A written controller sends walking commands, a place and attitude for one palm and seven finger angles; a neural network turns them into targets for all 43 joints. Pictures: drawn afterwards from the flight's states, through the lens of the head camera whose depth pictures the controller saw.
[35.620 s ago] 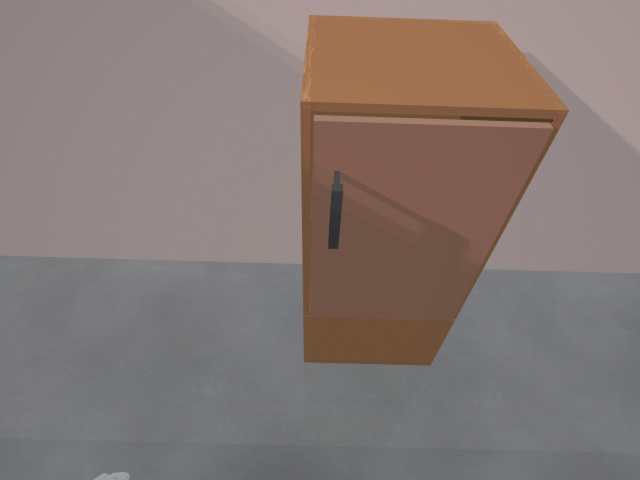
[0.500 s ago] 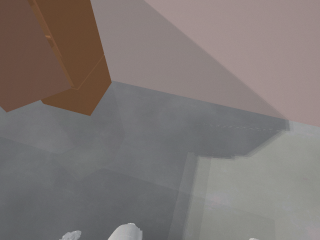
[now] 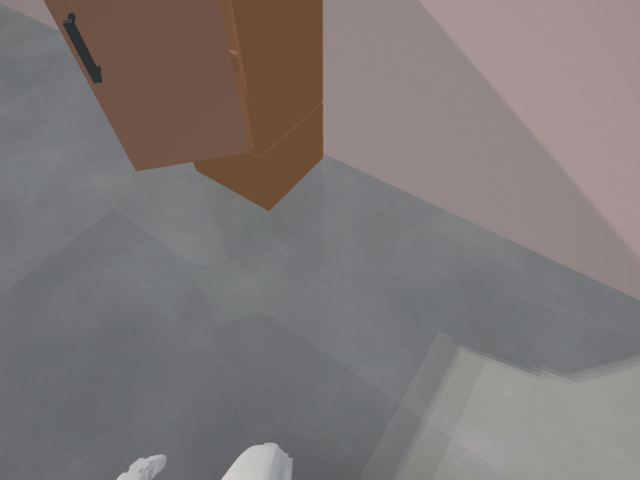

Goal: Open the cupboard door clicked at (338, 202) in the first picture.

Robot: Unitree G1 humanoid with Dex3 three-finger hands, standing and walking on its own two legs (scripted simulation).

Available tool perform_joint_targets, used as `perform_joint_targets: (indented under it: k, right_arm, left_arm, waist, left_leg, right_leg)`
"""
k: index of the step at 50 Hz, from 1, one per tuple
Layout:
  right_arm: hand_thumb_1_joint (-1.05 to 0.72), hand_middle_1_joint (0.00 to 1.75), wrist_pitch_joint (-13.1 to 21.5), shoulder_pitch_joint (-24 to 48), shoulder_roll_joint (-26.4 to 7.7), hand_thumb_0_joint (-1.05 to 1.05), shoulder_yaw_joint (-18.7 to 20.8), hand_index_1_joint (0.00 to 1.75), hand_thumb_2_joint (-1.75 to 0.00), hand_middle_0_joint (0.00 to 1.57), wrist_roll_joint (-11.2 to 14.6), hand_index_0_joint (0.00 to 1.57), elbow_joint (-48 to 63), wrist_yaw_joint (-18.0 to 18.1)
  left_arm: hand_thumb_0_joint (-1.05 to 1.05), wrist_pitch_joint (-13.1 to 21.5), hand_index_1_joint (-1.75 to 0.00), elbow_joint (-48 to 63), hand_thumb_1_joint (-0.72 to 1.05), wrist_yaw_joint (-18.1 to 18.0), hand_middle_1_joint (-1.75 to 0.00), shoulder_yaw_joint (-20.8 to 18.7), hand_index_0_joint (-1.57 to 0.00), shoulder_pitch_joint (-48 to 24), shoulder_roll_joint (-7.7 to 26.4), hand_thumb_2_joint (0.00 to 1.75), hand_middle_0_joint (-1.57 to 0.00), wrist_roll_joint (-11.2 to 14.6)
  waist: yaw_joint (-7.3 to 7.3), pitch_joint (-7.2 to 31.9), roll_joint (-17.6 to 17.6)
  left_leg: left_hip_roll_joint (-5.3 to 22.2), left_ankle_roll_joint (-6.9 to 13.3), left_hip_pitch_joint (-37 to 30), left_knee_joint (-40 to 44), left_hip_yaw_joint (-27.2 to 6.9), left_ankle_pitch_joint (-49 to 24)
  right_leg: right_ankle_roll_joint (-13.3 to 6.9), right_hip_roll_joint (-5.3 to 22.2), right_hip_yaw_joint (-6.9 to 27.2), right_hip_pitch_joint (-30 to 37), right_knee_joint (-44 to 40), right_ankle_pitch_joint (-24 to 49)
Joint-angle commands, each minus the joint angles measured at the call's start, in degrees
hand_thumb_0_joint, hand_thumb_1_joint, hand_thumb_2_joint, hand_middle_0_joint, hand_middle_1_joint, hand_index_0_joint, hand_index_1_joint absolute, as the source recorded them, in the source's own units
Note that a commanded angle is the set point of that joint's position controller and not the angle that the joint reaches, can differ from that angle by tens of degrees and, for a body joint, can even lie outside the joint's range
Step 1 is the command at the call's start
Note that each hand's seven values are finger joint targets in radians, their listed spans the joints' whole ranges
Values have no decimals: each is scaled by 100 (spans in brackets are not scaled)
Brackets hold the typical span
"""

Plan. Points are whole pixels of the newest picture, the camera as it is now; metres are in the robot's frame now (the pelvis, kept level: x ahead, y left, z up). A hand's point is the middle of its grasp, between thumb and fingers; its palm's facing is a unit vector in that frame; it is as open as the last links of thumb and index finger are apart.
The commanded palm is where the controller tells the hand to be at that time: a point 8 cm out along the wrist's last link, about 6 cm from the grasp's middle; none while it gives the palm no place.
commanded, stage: turn to face it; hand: left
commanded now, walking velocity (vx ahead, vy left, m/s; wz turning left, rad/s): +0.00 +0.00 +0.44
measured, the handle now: (84, 49) +1.01 +0.62 -0.01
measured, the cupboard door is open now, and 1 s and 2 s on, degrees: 49 49 49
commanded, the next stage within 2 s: take the last steps up to it in 0.38 s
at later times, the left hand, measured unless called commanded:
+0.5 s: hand out of the picture +0.02 +0.21 -0.16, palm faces +0.22 -0.93 -0.28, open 7.3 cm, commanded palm none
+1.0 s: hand out of the picture +0.04 +0.25 -0.16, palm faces +0.34 -0.92 -0.21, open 7.4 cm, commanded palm none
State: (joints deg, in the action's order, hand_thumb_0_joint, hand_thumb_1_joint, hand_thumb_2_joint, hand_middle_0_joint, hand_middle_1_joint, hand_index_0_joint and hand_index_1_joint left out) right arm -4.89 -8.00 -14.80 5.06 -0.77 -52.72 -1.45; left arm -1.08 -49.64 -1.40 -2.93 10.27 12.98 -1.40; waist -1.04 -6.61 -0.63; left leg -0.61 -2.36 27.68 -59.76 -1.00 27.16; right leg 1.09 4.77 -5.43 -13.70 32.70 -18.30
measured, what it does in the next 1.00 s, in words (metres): steps on the spot, turning left: left foot, then right foot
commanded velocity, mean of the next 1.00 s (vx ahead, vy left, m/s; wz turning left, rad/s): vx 0.16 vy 0.06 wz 0.21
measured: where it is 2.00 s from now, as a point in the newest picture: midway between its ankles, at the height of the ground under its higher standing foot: (259, 399)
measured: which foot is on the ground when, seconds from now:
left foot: up 0.00-0.12, down 0.14-0.46, up 0.48-0.76, down 0.78-1.00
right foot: down 0.00-0.14, up 0.16-0.44, down 0.46-0.78, up 0.80-1.00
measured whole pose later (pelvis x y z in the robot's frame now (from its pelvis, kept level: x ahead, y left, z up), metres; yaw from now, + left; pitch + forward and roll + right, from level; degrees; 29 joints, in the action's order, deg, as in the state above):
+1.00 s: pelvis +0.05 +0.04 +0.01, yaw +18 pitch +0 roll +1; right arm 1.6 -16.9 -9.9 1.5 -1.7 -58.9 0.0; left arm -0.5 -57.9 1.5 -3.4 12.2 12.7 -1.4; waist 0.7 -3.5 0.9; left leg -0.4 1.7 8.7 -23.8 3.5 14.9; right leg 0.5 5.3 -5.2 -24.4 47.2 -21.9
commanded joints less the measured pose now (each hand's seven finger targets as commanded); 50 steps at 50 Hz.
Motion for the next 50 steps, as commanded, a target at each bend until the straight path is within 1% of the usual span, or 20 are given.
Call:
perform_joint_targets:
  k: [1, 3, 5, 6, 7, 8, 12, 17, 20, 21, 23, 24, 27, 32, 36, 37, 39, 40, 44, 50]
  right_arm:
    - [-90, 30, 232, 545, -146, 0, -54, 30, -90, 20, 25, 20, 635, -32]
    - [-90, 30, 284, 444, -141, 0, -93, 30, -90, 20, 29, 20, 577, -11]
    - [-90, 30, 327, -8, -306, 0, -72, 30, -90, 20, 16, 20, 442, 5]
    - [-90, 30, 376, -286, -717, 0, 31, 30, -90, 20, -22, 20, 401, 30]
    - [-90, 30, 388, -658, -1316, 0, 165, 30, -90, 20, -80, 20, 373, 74]
    - [-90, 30, 335, -877, -1511, 0, 174, 30, -90, 20, -101, 20, 295, 119]
    - [-90, 30, 407, -170, -930, 0, -6, 30, -90, 20, -103, 20, 396, 279]
    - [-90, 30, 376, -87, -883, 0, -10, 30, -90, 20, -103, 20, 323, 266]
    - [-90, 30, 350, 100, -797, 0, -23, 30, -90, 20, -52, 20, 290, 240]
    - [-90, 30, 346, 145, -658, 0, -37, 30, -90, 20, -9, 20, 300, 217]
    - [-90, 30, 313, 81, -264, 0, -98, 30, -90, 20, 24, 20, 445, 139]
    - [-90, 30, 271, 144, -330, 0, -60, 30, -90, 20, 9, 20, 427, 130]
    - [-90, 30, 264, 198, -290, 0, -40, 30, -90, 20, -20, 20, 239, 81]
    - [-90, 30, 402, 546, -33, 0, -121, 30, -90, 20, -15, 20, 275, -60]
    - [-90, 30, 503, -206, -27, 0, -150, 30, -90, 20, -32, 20, 21, -33]
    - [-90, 30, 539, -615, -236, 0, -105, 30, -90, 20, -30, 20, -96, 17]
    - [-90, 30, 559, -1804, -1095, 0, 89, 30, -90, 20, -127, 20, -284, 162]
    - [-90, 30, 574, -1864, -1032, 0, 52, 30, -90, 20, -141, 20, -353, 194]
    - [-90, 30, 723, -948, -551, 0, -120, 30, -90, 20, -121, 20, -201, 258]
    - [-90, 30, 730, -987, -503, 0, -136, 30, -90, 20, -81, 20, -488, 210]
  left_arm:
    - [0, 139, -30, 272, 90, -35, -30, -286, -20, 304, 1120, 90, -20, -29]
    - [0, 142, -30, 133, 90, -11, -30, -315, -20, 518, 1238, 90, -20, -13]
    - [0, 108, -30, 100, 90, 25, -30, -321, -20, 394, 1217, 90, -20, 52]
    - [0, 75, -30, 210, 90, 46, -30, -307, -20, 335, 1031, 90, -20, 95]
    - [0, 38, -30, 422, 90, 78, -30, -179, -20, 221, 629, 90, -20, 121]
    - [0, -20, -30, 546, 90, 50, -30, -130, -20, -81, 684, 90, -20, 64]
    - [0, -83, -30, 150, 90, 81, -30, -160, -20, -72, 587, 90, -20, 75]
    - [0, -69, -30, -15, 90, 115, -30, -113, -20, 92, 435, 90, -20, 82]
    - [0, 11, -30, -216, 90, 92, -30, -128, -20, 566, 461, 90, -20, 87]
    - [0, 60, -30, -269, 90, 58, -30, -154, -20, 717, 613, 90, -20, 66]
    - [0, 106, -30, -172, 90, 30, -30, -258, -20, 532, 1324, 90, -20, -23]
    - [0, 125, -30, -121, 90, 11, -30, -251, -20, 416, 1256, 90, -20, -30]
    - [0, 189, -30, -157, 90, 21, -30, -242, -20, 330, 950, 90, -20, -9]
    - [0, 312, -30, -450, 90, 86, -30, -350, -20, 851, 1123, 90, -20, -44]
    - [0, 271, -30, -524, 90, 144, -30, -375, -20, 607, 1120, 90, -20, 0]
    - [0, 244, -30, -464, 90, 178, -30, -346, -20, 492, 993, 90, -20, 29]
    - [0, 223, -30, 0, 90, 251, -30, -174, -20, -116, 401, 90, -20, 49]
    - [0, 244, -30, 55, 90, 231, -30, -153, -20, -437, 400, 90, -20, 5]
    - [0, 213, -30, -284, 90, 314, -30, -116, -20, -103, 316, 90, -20, -2]
    - [0, 243, -30, -452, 90, 328, -30, -65, -20, 146, 159, 90, -20, 1]
  waist:
    - [320, 741, 1251]
    - [322, 889, 1176]
    - [59, 1001, 975]
    - [-112, 1183, 14]
    - [-294, 1198, -1582]
    - [-419, 1191, -1227]
    - [-29, 941, -1033]
    - [10, 983, -903]
    - [254, 974, -631]
    - [330, 940, -266]
    - [273, 660, 1453]
    - [319, 692, 1221]
    - [267, 307, 1350]
    - [535, 378, 998]
    - [171, 440, 912]
    - [-28, 550, 363]
    - [-544, 648, -1737]
    - [-594, 537, -1266]
    - [38, 226, -785]
    - [210, 363, -436]
  left_leg:
    - [109, -84, -113, 1142, 466, 137]
    - [-52, -42, -532, 2084, 656, -212]
    - [-25, 80, -1537, 3273, 542, -1324]
    - [711, 382, -2413, 3623, -315, -2464]
    - [2215, 1242, -2912, 3833, -2163, -4430]
    - [2522, 1674, -2454, 3845, -2256, -4048]
    - [1587, 1280, -1837, 3890, -1386, -3610]
    - [1372, 1154, -1550, 3968, -1226, -2902]
    - [1100, 896, -1029, 3673, -1124, -2386]
    - [784, 636, -693, 3320, -909, -1758]
    - [-214, 100, -162, 1666, 93, 190]
    - [-110, 124, -357, 814, 5, 532]
    - [124, 95, 260, 0, -32, 86]
    - [201, 68, 36, 1598, 381, -14]
    - [-70, 137, -1610, 3286, 820, -871]
    - [41, 235, -2421, 3646, 608, -887]
    - [2092, 1356, -3325, 4700, -2223, -65]
    - [2251, 1650, -2902, 4854, -2494, 236]
    - [1654, 1338, -1794, 4975, -1335, -284]
    - [1247, 1168, -1270, 4615, -488, -546]
  right_leg:
    - [-767, 1450, 580, 901, -878, 3234]
    - [-657, 1426, 520, 1069, -519, 3642]
    - [-254, 1273, 178, 535, 51, 3005]
    - [86, 955, -139, -384, 823, 1923]
    - [477, 228, -317, -1703, 1993, -1473]
    - [349, 190, 229, -1640, 2665, -2025]
    - [276, 71, 514, -1466, 2847, -1085]
    - [190, -225, 261, -558, 1344, -879]
    - [141, -360, 163, 464, -164, 116]
    - [71, -89, 461, 880, -925, 387]
    - [-869, 1817, 2293, 451, -1946, 221]
    - [-1156, 1972, 2332, -3, -1993, 219]
    - [-979, 1504, 1640, 439, -1762, 997]
    - [-920, 1623, 1356, 1018, -1788, 458]
    - [-519, 1265, 694, 78, -1260, -153]
    - [-314, 1034, 419, -551, -718, -408]
    - [150, -79, -438, -2489, 2116, -1655]
    - [-22, 93, 113, -2707, 2863, -1634]
    - [-68, 339, 353, -2051, 2665, -541]
    - [-6, -140, -176, -199, 517, 48]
